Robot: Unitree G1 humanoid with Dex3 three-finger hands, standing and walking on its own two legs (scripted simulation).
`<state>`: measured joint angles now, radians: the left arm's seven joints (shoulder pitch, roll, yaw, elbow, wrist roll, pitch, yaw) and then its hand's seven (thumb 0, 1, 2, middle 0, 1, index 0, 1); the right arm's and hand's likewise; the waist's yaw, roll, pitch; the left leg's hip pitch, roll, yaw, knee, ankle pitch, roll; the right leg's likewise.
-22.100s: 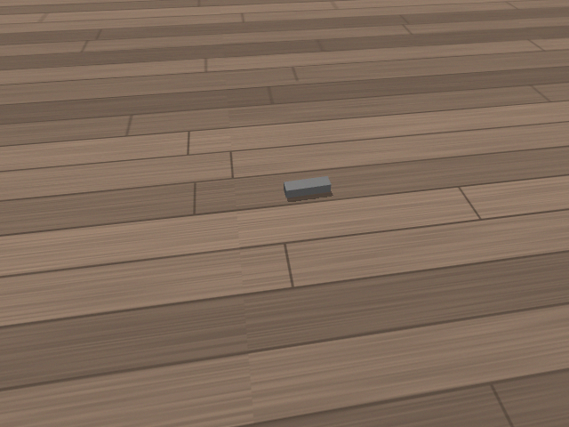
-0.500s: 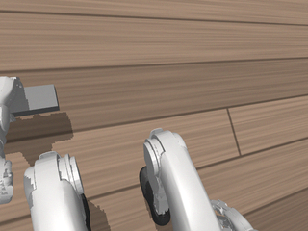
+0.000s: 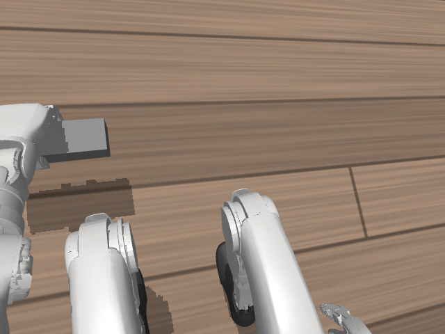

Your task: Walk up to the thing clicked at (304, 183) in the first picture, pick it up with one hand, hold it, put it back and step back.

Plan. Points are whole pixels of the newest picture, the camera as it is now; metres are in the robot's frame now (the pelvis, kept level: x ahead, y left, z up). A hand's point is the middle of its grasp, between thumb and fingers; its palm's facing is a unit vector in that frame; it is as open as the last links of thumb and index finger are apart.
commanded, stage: lift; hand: left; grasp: from above
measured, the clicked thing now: (42, 143) +0.48 +0.27 -0.18
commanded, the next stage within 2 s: hold in 1.48 s
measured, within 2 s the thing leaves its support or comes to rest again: neither
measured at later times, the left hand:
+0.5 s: hand out of the picture +0.39 +0.29 +0.00, palm faces -0.45 -0.06 -0.89, open 9.4 cm
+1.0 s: hand out of the picture +0.34 +0.27 +0.21, palm faces -0.44 -0.08 -0.89, open 9.5 cm
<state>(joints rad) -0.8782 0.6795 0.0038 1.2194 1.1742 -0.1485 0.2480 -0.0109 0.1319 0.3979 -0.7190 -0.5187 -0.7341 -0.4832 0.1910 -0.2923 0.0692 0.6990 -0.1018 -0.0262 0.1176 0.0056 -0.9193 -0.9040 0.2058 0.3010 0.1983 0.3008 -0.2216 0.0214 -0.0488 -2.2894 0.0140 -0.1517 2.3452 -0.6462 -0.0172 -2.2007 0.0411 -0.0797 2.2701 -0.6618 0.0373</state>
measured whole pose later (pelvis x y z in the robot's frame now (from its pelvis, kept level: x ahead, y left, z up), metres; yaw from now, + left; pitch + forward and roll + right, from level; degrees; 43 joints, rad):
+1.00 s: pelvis +0.03 +0.01 +0.29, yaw +6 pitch +20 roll -3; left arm -0.34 0.47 -0.14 0.74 1.03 -0.08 0.09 -0.01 0.07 0.54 -0.68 -0.59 -0.70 -0.56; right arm 0.21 -0.24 -0.02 0.70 0.05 0.02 -0.06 0.01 -0.91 -0.90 0.21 0.30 0.20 0.30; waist -0.08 0.04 -0.17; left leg -1.20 0.04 -0.03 1.36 -0.51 0.00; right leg -1.15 0.02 0.00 1.32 -0.51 0.03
